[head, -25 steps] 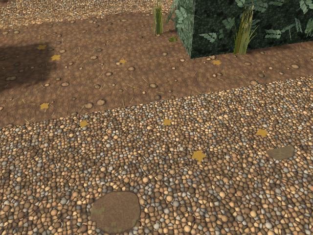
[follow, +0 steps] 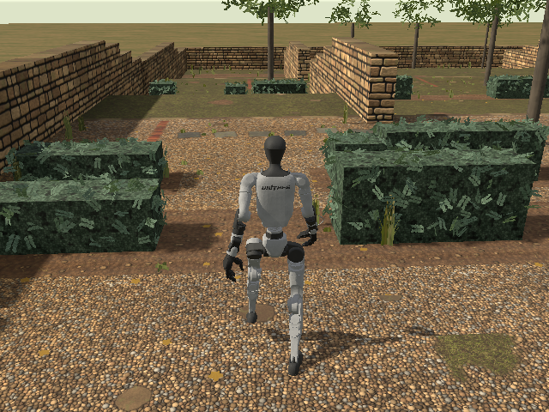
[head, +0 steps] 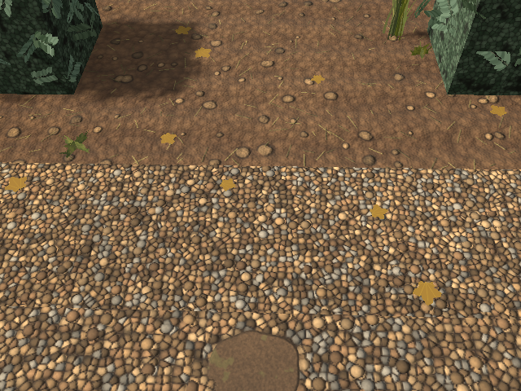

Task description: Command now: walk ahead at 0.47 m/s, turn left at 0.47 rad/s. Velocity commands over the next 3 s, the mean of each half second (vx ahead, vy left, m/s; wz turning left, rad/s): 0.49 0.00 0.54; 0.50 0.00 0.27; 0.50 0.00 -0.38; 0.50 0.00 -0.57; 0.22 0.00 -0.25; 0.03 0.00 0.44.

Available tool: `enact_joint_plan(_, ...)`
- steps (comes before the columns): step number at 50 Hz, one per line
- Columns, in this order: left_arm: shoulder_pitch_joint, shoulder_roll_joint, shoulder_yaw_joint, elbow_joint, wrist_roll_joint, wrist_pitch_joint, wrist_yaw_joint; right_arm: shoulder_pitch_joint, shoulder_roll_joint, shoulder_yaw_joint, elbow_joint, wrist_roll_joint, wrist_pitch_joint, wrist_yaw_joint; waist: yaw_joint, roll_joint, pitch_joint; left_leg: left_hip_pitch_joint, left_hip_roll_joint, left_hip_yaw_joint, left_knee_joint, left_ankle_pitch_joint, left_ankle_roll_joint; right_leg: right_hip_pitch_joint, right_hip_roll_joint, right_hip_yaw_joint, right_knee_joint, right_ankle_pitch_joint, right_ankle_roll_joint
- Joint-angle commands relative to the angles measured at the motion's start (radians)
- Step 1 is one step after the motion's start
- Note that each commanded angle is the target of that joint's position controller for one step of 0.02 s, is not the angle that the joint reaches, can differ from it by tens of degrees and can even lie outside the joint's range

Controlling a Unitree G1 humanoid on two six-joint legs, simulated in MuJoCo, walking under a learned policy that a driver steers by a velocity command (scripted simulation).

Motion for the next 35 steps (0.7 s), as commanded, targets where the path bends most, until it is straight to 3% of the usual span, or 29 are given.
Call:
enact_joint_plan(1, 0.045, 0.108, 0.016, -0.031, -0.013, 0.024, 0.005, -0.185, -0.011, 0.014, -0.099, -0.007, -0.007, 0.029, 0.035, -0.064, 0.169, 0.065, -0.003, 0.061, -0.109, 0.063, 0.002, -0.197, -0.173, -0.019, 0.089, 0.509, -0.097)
enact_joint_plan(2, 0.045, 0.12, 0.012, -0.043, -0.005, 0.035, -0.002, -0.13, -0.02, 0.01, -0.077, -0.006, -0.015, 0.03, 0.018, -0.059, 0.121, 0.121, -0.019, 0.086, -0.119, 0.052, -0.002, -0.151, -0.173, -0.014, 0.205, 0.622, -0.095)
enact_joint_plan(3, 0.035, 0.138, 0.01, -0.055, 0.0, 0.044, -0.005, -0.008, -0.042, -0.001, -0.032, -0.008, -0.016, 0.027, -0.026, -0.079, 0.055, 0.218, -0.021, 0.089, -0.13, 0.057, 0.004, -0.122, -0.179, -0.006, 0.362, 0.761, -0.097)
enact_joint_plan(4, 0.008, 0.154, 0.009, -0.064, 0.003, 0.051, -0.01, 0.167, -0.085, -0.021, 0.038, -0.005, -0.012, 0.015, -0.097, -0.111, -0.024, 0.379, -0.024, 0.099, -0.132, 0.053, 0.018, -0.126, -0.188, 0.011, 0.573, 0.89, -0.098)
enact_joint_plan(5, -0.04, 0.157, 0.009, -0.058, 0.001, 0.04, -0.029, 0.348, -0.122, -0.049, 0.091, -0.008, -0.01, -0.005, -0.221, -0.043, -0.108, 0.669, -0.037, 0.136, -0.219, 0.172, 0.052, -0.249, -0.14, -0.013, 0.863, 0.957, -0.067)
enact_joint_plan(6, -0.024, 0.111, 0.014, -0.066, -0.002, 0.024, -0.044, 0.436, -0.214, -0.056, 0.151, -0.039, -0.009, -0.023, -0.243, 0.203, -0.072, 0.929, 0.067, 0.008, -0.191, 0.387, 0.129, -0.63, 0.007, -0.004, 1.386, -0.012, -0.002)
enact_joint_plan(7, 0.148, 0.058, -0.015, -0.102, -0.007, -0.014, -0.077, 0.475, -0.306, -0.055, 0.131, -0.077, -0.022, -0.041, -0.152, 0.364, -0.377, 1.452, 0.237, -0.232, 0.295, 0.797, 0.285, -1.0, 0.021, 0.257, 1.59, -0.207, -0.007)
enact_joint_plan(8, 0.046, 0.162, 0.0, -0.171, -0.018, -0.042, -0.084, 0.488, -0.282, -0.062, 0.106, -0.048, -0.011, -0.044, -0.227, 0.242, -0.54, 1.467, 0.298, -0.337, 0.22, 0.745, 0.391, -1.053, -0.005, 0.334, 1.527, -0.125, 0.015)
enact_joint_plan(9, -0.045, 0.181, 0.004, -0.238, -0.042, -0.041, -0.075, 0.501, -0.271, -0.067, 0.122, -0.018, 0.006, -0.05, -0.204, 0.099, -0.58, 1.437, 0.31, -0.484, 0.062, 0.139, 0.426, -1.128, -0.031, 0.33, 1.435, -0.091, 0.009)
enact_joint_plan(10, -0.123, 0.15, 0.0, -0.249, -0.04, -0.032, -0.056, 0.456, -0.249, -0.063, 0.124, 0.001, 0.019, -0.063, -0.174, -0.058, -0.501, 1.243, 0.303, -0.566, -0.052, -0.213, 0.388, -1.134, -0.071, 0.277, 1.429, -0.06, 0.016)
enact_joint_plan(11, -0.138, 0.145, -0.001, -0.262, -0.046, -0.02, -0.052, 0.387, -0.236, -0.054, 0.088, -0.01, 0.015, -0.069, -0.131, -0.13, -0.378, 1.033, 0.34, -0.672, -0.138, -0.531, 0.39, -1.182, -0.078, 0.267, 1.387, 0.077, 0.0)
enact_joint_plan(12, -0.188, 0.181, 0.015, -0.261, -0.032, -0.014, -0.043, 0.272, -0.183, -0.033, 0.038, -0.02, -0.009, -0.067, -0.1, -0.184, -0.248, 0.759, 0.348, -0.664, -0.193, -0.537, 0.357, -1.115, -0.114, 0.318, 1.175, 0.235, -0.033)
enact_joint_plan(13, -0.213, 0.167, 0.022, -0.262, -0.018, 0.01, -0.03, 0.154, -0.17, -0.027, 0.006, -0.027, -0.02, -0.068, -0.044, -0.157, -0.082, 0.443, 0.288, -0.556, -0.238, -0.418, 0.322, -0.991, -0.131, 0.308, 1.012, 0.275, -0.018)
enact_joint_plan(14, -0.228, 0.128, 0.016, -0.279, 0.006, 0.019, -0.027, 0.106, -0.157, -0.022, -0.004, -0.022, -0.02, -0.078, -0.017, -0.099, -0.012, 0.223, 0.192, -0.419, -0.261, -0.391, 0.288, -0.832, -0.152, 0.294, 0.81, 0.298, 0.012)
enact_joint_plan(15, -0.267, 0.12, 0.017, -0.309, 0.03, 0.011, -0.026, 0.092, -0.158, -0.021, -0.012, -0.025, -0.019, -0.093, -0.013, -0.044, 0.016, 0.092, 0.098, -0.298, -0.268, -0.334, 0.261, -0.701, -0.131, 0.256, 0.62, 0.383, 0.029)
enact_joint_plan(16, -0.302, 0.098, 0.014, -0.33, 0.041, 0.001, -0.031, 0.099, -0.156, -0.021, -0.011, -0.027, -0.015, -0.111, -0.023, 0.021, 0.005, 0.026, 0.013, -0.192, -0.249, -0.268, 0.234, -0.575, -0.095, 0.216, 0.451, 0.529, 0.035)
enact_joint_plan(17, -0.324, 0.087, 0.011, -0.325, 0.037, -0.009, -0.039, 0.137, -0.145, -0.02, -0.003, -0.022, -0.008, -0.125, -0.051, 0.06, -0.043, 0.046, -0.034, -0.137, -0.216, -0.27, 0.212, -0.484, -0.04, 0.186, 0.336, 0.7, 0.041)
enact_joint_plan(19, -0.359, 0.09, 0.014, -0.344, 0.015, -0.001, -0.045, 0.216, -0.165, -0.03, 0.018, -0.006, 0.002, -0.13, -0.083, 0.079, -0.086, 0.172, 0.01, -0.191, -0.198, -0.339, 0.193, -0.465, 0.011, 0.189, 0.234, 0.75, 0.044)
enact_joint_plan(21, -0.4, 0.129, 0.031, -0.38, 0.002, 0.009, -0.051, 0.26, -0.146, -0.032, 0.028, 0.006, 0.013, -0.132, -0.089, 0.052, -0.06, 0.262, 0.05, -0.288, -0.138, -0.52, 0.165, -0.494, 0.002, 0.227, 0.154, 0.674, 0.012)
enact_joint_plan(23, -0.41, 0.151, 0.045, -0.403, 0.009, 0.001, -0.065, 0.295, -0.135, -0.031, 0.02, 0.007, 0.027, -0.132, -0.08, 0.043, -0.037, 0.342, 0.057, -0.365, -0.098, -0.629, 0.137, -0.488, 0.013, 0.222, 0.102, 0.622, -0.043)
enact_joint_plan(24, -0.336, 0.163, 0.056, -0.387, 0.012, -0.006, -0.07, 0.296, -0.116, -0.025, 0.013, 0.001, 0.033, -0.135, -0.046, 0.048, -0.042, 0.35, 0.029, -0.363, -0.027, -0.663, 0.116, -0.429, 0.004, 0.229, 0.077, 0.586, -0.074)
enact_joint_plan(25, -0.218, 0.198, 0.068, -0.37, 0.014, -0.013, -0.071, 0.308, -0.074, -0.01, 0.005, -0.01, 0.036, -0.132, 0.0, -0.026, -0.096, 0.284, -0.047, -0.278, 0.195, -0.753, 0.077, -0.276, -0.09, 0.322, 0.038, 0.525, -0.122)
enact_joint_plan(26, -0.098, 0.299, 0.097, -0.33, 0.028, -0.003, -0.079, 0.452, 0.009, 0.009, -0.019, 0.014, 0.029, -0.127, -0.041, -0.396, -0.232, 0.013, -0.198, -0.115, 0.577, -1.022, 0.018, 0.015, -0.336, 0.785, -0.096, 0.255, -0.291)
enact_joint_plan(27, -0.078, 0.238, 0.086, -0.334, 0.011, -0.003, -0.085, 0.454, -0.081, -0.005, -0.012, 0.016, 0.024, -0.122, -0.031, -0.369, -0.201, -0.151, -0.139, -0.135, 0.751, -1.065, 0.006, 0.028, -0.408, 1.053, -0.209, -0.011, -0.307)
enact_joint_plan(28, -0.118, 0.183, 0.071, -0.336, 0.0, -0.004, -0.085, 0.352, -0.145, -0.029, -0.017, 0.013, 0.026, -0.121, -0.013, -0.213, -0.068, -0.187, -0.102, -0.151, 0.803, -0.96, 0.003, -0.073, -0.359, 0.932, -0.225, -0.035, -0.263)
enact_joint_plan(29, -0.185, 0.177, 0.067, -0.344, 0.011, 0.002, -0.089, 0.292, -0.141, -0.031, -0.032, 0.008, 0.033, -0.124, -0.035, -0.125, -0.01, -0.148, -0.072, -0.122, 0.783, -0.875, -0.001, -0.188, -0.312, 0.775, -0.216, 0.105, -0.232)
enact_joint_plan(30, -0.241, 0.161, 0.063, -0.344, 0.016, 0.005, -0.094, 0.27, -0.133, -0.034, -0.041, 0.0, 0.034, -0.125, -0.056, -0.118, 0.021, -0.106, -0.046, -0.128, 0.722, -0.822, -0.007, -0.28, -0.265, 0.644, -0.217, 0.265, -0.228)
enact_joint_plan(32, -0.285, 0.125, 0.054, -0.338, 0.023, 0.005, -0.097, 0.303, -0.107, -0.037, -0.035, 0.004, 0.045, -0.119, -0.1, -0.16, -0.015, 0.014, 0.001, -0.111, 0.632, -0.773, -0.014, -0.354, -0.205, 0.492, -0.245, 0.396, -0.212)
enact_joint_plan(35, -0.247, 0.15, 0.065, -0.3, 0.015, -0.01, -0.101, 0.246, -0.082, -0.031, -0.056, -0.013, 0.052, -0.12, -0.096, -0.132, -0.013, -0.001, 0.019, -0.088, 0.491, -0.703, -0.016, -0.338, -0.204, 0.409, -0.294, 0.505, -0.253)
Next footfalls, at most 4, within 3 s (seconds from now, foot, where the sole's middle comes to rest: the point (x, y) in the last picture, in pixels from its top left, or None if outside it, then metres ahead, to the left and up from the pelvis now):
0.12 left None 0.25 0.13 -0.89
0.48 right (309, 384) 0.53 -0.03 -0.89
1.00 left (196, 343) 0.62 0.30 -0.89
1.66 right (265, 249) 1.06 0.14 -1.07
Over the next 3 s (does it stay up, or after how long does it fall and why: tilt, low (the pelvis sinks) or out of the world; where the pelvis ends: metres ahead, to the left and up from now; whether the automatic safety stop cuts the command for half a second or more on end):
stays up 1.25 0.30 -0.28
